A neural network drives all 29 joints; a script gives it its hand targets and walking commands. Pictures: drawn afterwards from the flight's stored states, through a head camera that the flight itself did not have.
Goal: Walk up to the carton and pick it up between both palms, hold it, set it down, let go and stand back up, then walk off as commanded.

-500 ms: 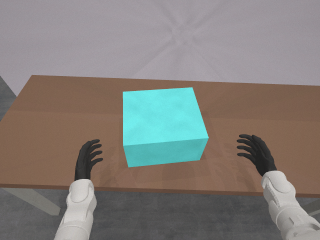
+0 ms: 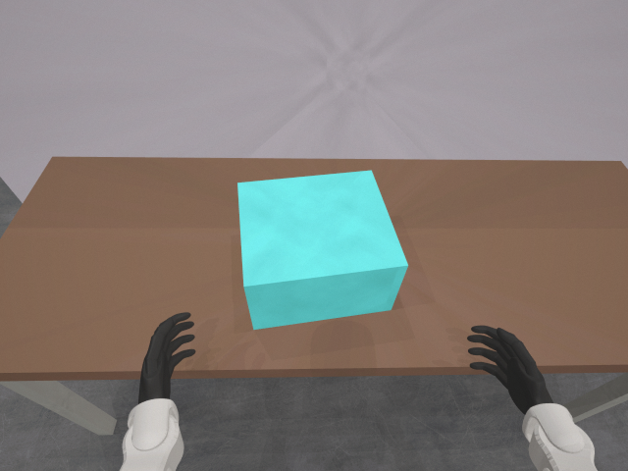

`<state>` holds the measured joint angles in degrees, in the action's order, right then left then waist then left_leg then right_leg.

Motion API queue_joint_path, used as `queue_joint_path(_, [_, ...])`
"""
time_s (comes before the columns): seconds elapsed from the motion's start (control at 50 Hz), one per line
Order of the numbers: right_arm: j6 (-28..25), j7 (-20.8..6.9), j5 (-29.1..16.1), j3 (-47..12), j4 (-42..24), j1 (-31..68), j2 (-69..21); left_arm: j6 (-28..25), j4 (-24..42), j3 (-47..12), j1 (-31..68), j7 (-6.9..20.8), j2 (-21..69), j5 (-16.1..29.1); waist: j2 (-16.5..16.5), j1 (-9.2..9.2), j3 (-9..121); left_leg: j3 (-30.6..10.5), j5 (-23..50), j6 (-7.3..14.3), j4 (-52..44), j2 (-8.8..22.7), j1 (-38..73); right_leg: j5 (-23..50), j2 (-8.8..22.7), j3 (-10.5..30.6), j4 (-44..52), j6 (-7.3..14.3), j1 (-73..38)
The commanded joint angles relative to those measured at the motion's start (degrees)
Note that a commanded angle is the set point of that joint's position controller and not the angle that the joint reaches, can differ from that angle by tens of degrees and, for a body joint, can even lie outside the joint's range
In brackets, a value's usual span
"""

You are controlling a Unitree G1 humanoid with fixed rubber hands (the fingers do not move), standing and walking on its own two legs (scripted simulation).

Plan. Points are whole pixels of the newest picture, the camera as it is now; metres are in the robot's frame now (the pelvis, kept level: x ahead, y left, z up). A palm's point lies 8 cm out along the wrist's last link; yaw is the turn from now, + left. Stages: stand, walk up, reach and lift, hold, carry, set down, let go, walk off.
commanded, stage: set down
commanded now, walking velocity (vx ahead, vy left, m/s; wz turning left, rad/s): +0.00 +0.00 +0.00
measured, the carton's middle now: (314, 247) +0.49 +0.04 -0.09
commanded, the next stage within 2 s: let go in 1.72 s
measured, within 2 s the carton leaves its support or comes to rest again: neither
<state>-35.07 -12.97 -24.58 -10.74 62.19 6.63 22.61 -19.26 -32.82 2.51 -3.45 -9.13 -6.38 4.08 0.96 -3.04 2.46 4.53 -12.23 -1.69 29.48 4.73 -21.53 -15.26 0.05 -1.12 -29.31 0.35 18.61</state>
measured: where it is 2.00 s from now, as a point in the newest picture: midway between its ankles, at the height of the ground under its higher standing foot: outside the picture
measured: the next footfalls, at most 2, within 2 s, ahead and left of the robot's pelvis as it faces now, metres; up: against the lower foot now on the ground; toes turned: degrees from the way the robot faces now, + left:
none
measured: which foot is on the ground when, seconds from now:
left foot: down 0.00-1.00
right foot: down 0.00-1.00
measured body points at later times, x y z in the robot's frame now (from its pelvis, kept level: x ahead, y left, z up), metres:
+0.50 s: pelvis +0.02 +0.00 +0.01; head +0.03 +0.01 +0.46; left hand +0.21 +0.23 -0.05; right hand +0.25 -0.23 -0.05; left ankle +0.03 +0.14 -0.74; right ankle +0.00 -0.12 -0.74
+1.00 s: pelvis +0.03 +0.01 +0.01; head +0.02 +0.03 +0.46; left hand +0.20 +0.24 -0.07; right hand +0.21 -0.21 -0.06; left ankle +0.03 +0.14 -0.74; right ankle +0.00 -0.12 -0.74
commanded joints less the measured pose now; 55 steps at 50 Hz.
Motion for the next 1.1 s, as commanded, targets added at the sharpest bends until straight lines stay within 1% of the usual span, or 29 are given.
queue_joint_path(0.0, [-0.8, -0.9, -0.4, 3.0, -3.2, 7.3, 9.7, -0.2, 2.0, -3.2, 3.8, -0.2, -0.1, 0.2, -0.6, -0.76, 6.3, -5.1, 2.7, 0.5, -3.3, -3.3, 14.9, -1.5, -2.3, 1.6, 7.0, 2.8, 8.3])
queue_joint_path(0.06, [0.3, 0.2, 2.2, 4.4, -4.1, 4.0, 6.8, 0.9, 0.6, -1.1, 3.4, 0.3, -2.6, 0.0, 1.9, 0.96, 5.6, -3.7, 3.0, 0.9, -2.9, -4.3, 14.3, -1.5, -2.1, 1.5, 6.9, 2.3, 7.0])
queue_joint_path(0.08, [-0.8, -0.9, 1.2, 5.6, -9.7, 6.6, 9.2, -0.9, 9.2, 0.3, 6.0, -1.4, -2.8, -0.1, 0.2, -1.52, 10.8, -4.7, 5.4, 0.8, -2.3, -3.5, 15.2, -0.9, -3.0, 0.6, 5.1, 2.4, 6.8])
queue_joint_path(0.14, [1.5, 1.3, 3.2, 3.7, -5.3, 2.1, 3.0, 1.2, 1.8, -0.8, 2.3, 0.7, -3.1, 0.2, 3.8, 1.39, 4.4, -2.7, 4.9, 1.3, -1.1, -5.5, 13.8, 1.6, -1.9, 3.2, 7.3, 2.3, 3.8])
queue_joint_path(0.18, [1.3, 0.4, 3.1, 5.6, -10.1, 3.9, 6.3, 0.4, 9.8, 1.9, 3.3, 0.0, -3.1, -0.4, 0.3, -1.83, 8.2, -3.2, 10.4, 1.6, -1.1, -5.0, 15.7, 2.9, -2.9, 1.6, 5.6, 2.0, 3.5])
queue_joint_path(0.2, [2.6, 1.2, 4.1, 4.5, -7.1, 2.0, 5.6, 2.0, 3.7, 0.9, 0.2, 1.2, -3.4, -0.3, 2.6, -0.08, 5.8, -3.3, 9.8, 1.4, -0.6, -5.1, 15.2, 4.2, -2.4, 1.9, 6.4, 1.9, 3.4])
queue_joint_path(0.26, [2.5, 2.9, 6.6, 7.1, -8.9, 2.2, 5.2, 3.3, 7.3, -0.8, 0.5, 2.3, -2.0, 0.9, -0.3, 1.4, 7.2, -3.2, 9.8, 0.8, -2.6, -5.5, 17.7, 6.1, -1.8, 1.4, 8.2, 1.6, 0.5])
queue_joint_path(0.28, [2.6, 2.7, 5.7, 7.0, -8.6, 0.6, 4.9, 3.2, 6.0, 0.1, -1.3, 2.1, -3.7, 0.3, 0.6, 0.31, 5.4, -2.8, 12.1, 0.8, -1.9, -5.1, 16.6, 9.6, -1.9, 1.4, 7.4, 1.7, -0.6])
queue_joint_path(0.3, [3.7, 4.3, 7.5, 5.3, -8.6, -0.6, 2.6, 5.5, 2.6, -0.7, -3.1, 4.1, -3.0, 0.4, 1.2, 3.2, 3.9, -2.2, 11.0, 1.0, -2.2, -6.1, 17.5, 12.0, -1.1, 1.3, 8.9, 0.8, -2.8])
queue_joint_path(0.38, [3.7, 6.2, 8.2, 6.7, -14.1, -3.8, 1.9, 4.8, 13.3, 2.0, -4.3, 5.1, -6.3, 0.4, 1.3, 2.3, 8.6, -2.5, 16.2, 0.5, -4.6, -6.8, 19.1, 23.5, -0.6, 0.9, 7.8, -0.4, -10.6])
queue_joint_path(0.44, [7.9, 7.8, 11.6, 5.4, -9.7, -5.9, -0.6, 9.6, 3.4, 1.1, -7.2, 7.0, -5.7, -1.7, 3.0, 3.58, 0.0, -2.7, 15.5, 0.6, -5.4, -6.9, 21.8, 20.0, -0.7, 1.0, 11.4, -0.1, -8.2])
queue_joint_path(0.46, [8.5, 7.7, 11.0, 6.4, -11.7, -6.4, -0.8, 9.8, 5.0, 1.1, -5.7, 7.0, -6.6, -1.6, 0.3, 4.03, -0.7, -2.8, 15.5, 0.3, -6.1, -6.8, 21.5, 19.3, -0.3, 0.7, 11.4, -0.1, -7.6])
queue_joint_path(0.48, [7.2, 6.5, 9.7, 7.7, -14.8, -6.3, 0.8, 8.3, 11.0, 1.4, -7.2, 5.5, -6.2, -1.9, -1.1, 1.67, 0.8, -3.4, 18.9, -0.3, -5.9, -5.9, 22.3, 19.4, -1.2, -0.7, 10.7, 0.8, -8.4])
queue_joint_path(0.5, [9.6, 7.8, 11.7, 6.6, -9.6, -7.2, -1.7, 11.2, 2.4, -0.9, -8.2, 7.0, -4.4, -2.4, 0.4, 3.93, -5.2, -2.9, 17.1, -0.2, -6.3, -5.9, 22.8, 13.5, -1.0, -0.2, 13.7, 1.2, -5.5])
queue_joint_path(0.52, [8.7, 6.6, 10.6, 8.0, -15.3, -5.6, 1.5, 9.6, 11.5, -0.1, -4.6, 5.4, -5.5, -1.2, -0.7, 2.34, 0.5, -2.7, 19.2, -0.5, -6.7, -5.4, 24.5, 13.9, -2.5, -1.7, 13.0, 1.4, -5.6])
queue_joint_path(0.56, [12.3, 9.2, 15.5, 6.8, -8.9, -8.0, -4.6, 13.8, 3.0, -0.9, -5.0, 8.0, -7.7, -1.8, 1.7, 4.79, -4.1, -1.2, 13.6, 0.3, -7.1, -6.3, 22.5, 10.3, -0.3, 0.3, 15.1, 0.9, -6.1])
queue_joint_path(0.58, [10.0, 7.7, 13.1, 9.0, -17.9, -5.8, -1.5, 11.2, 12.2, 0.9, -3.7, 5.8, -7.8, -1.2, 0.7, 1.8, 2.7, -2.4, 17.5, 0.3, -7.1, -6.1, 23.1, 14.7, -0.9, -0.7, 12.6, 0.6, -7.2])
queue_joint_path(0.62, [12.9, 9.9, 16.7, 7.5, -11.0, -8.7, -5.0, 14.3, 3.3, 0.0, -6.3, 7.9, -8.6, -1.7, 2.0, 3.83, -3.0, -2.0, 15.2, 0.2, -7.6, -7.2, 22.3, 13.5, 0.1, 1.3, 15.9, 0.5, -7.5])
queue_joint_path(0.66, [11.3, 9.2, 16.0, 9.1, -17.0, -8.0, -2.3, 12.9, 10.1, 0.9, -5.0, 6.8, -9.1, -1.7, -1.6, 2.56, 2.4, -2.5, 18.2, -0.2, -7.6, -7.0, 22.7, 18.9, -0.3, 0.7, 12.9, 0.4, -10.5])
queue_joint_path(0.7, [11.9, 10.1, 18.7, 9.5, -16.2, -10.8, -3.6, 14.8, 5.8, 1.4, -7.8, 7.4, -8.7, -2.6, 0.3, 2.95, 0.0, -2.4, 20.0, 0.2, -7.4, -6.6, 22.8, 18.7, -1.0, 0.1, 14.1, 0.5, -9.6])
queue_joint_path(0.74, [11.2, 9.5, 17.3, 10.5, -22.8, -8.3, -2.5, 14.8, 13.0, 1.3, -5.4, 6.5, -8.5, -2.6, 0.1, 1.37, 3.8, -3.4, 19.6, 0.4, -7.1, -6.0, 24.3, 17.3, -0.7, -0.1, 13.7, 0.7, -8.2])
queue_joint_path(0.78, [13.4, 11.8, 19.8, 9.4, -18.1, -11.1, -4.7, 17.5, 3.3, 1.0, -6.1, 8.8, -9.6, -2.5, 1.6, 3.85, -0.2, -2.0, 17.5, 0.5, -8.2, -6.5, 25.0, 15.5, -0.3, 0.5, 15.9, 0.4, -8.5])
queue_joint_path(0.84, [13.9, 10.4, 18.5, 11.6, -21.9, -8.5, -2.8, 17.6, 12.9, -0.9, -4.3, 7.0, -7.0, -2.1, -2.5, 2.68, 0.6, -3.4, 18.9, -0.8, -8.7, -5.0, 26.9, 9.9, -1.8, -0.9, 15.6, 2.1, -5.4])
queue_joint_path(0.88, [17.0, 12.0, 21.4, 11.1, -17.1, -9.9, -4.9, 21.1, 5.6, -1.6, -3.8, 8.5, -7.6, -2.7, -0.8, 4.37, -2.8, -2.8, 15.0, -0.3, -9.6, -5.5, 26.9, 7.8, -1.1, -0.5, 17.0, 1.8, -4.6])
queue_joint_path(0.9, [17.9, 12.2, 22.0, 10.4, -18.7, -9.5, -5.5, 21.9, 6.3, -0.2, -1.6, 9.0, -10.3, -2.7, 0.9, 3.42, -3.3, -1.8, 12.0, 0.4, -9.9, -5.9, 25.2, 6.1, -0.7, -0.1, 17.0, 1.1, -4.9])
queue_joint_path(0.92, [17.3, 11.3, 20.8, 12.2, -21.3, -9.4, -5.7, 21.0, 12.9, -0.9, -2.6, 7.7, -8.5, -3.1, -2.5, 3.36, -1.0, -4.0, 13.0, -0.7, -10.3, -5.2, 25.9, 6.4, -0.7, -0.4, 16.1, 1.7, -4.6])
queue_joint_path(0.96, [19.3, 11.8, 21.8, 10.5, -18.6, -11.7, -6.2, 23.1, 9.4, -0.4, -3.1, 8.4, -9.0, -4.9, -1.7, 4.69, -2.3, -2.7, 13.5, -0.5, -9.7, -5.5, 26.3, 5.8, -0.9, -0.1, 16.4, 1.7, -5.2])
queue_joint_path(0.98, [19.4, 11.7, 22.0, 12.1, -19.9, -10.0, -5.2, 23.2, 10.0, -1.5, -2.8, 8.0, -8.2, -4.2, -2.5, 2.96, -0.9, -5.3, 11.1, -0.7, -10.3, -4.7, 25.8, 5.5, -1.0, -0.1, 15.2, 2.0, -5.4])
queue_joint_path(1.08, [20.5, 11.7, 22.5, 11.0, -21.7, -9.8, -6.5, 25.3, 7.7, -0.6, -3.5, 8.6, -7.9, -4.9, -1.2, 3.22, -1.1, -2.5, 13.5, -0.1, -9.6, -5.6, 25.2, 8.0, -1.0, -0.4, 15.8, 1.8, -6.8])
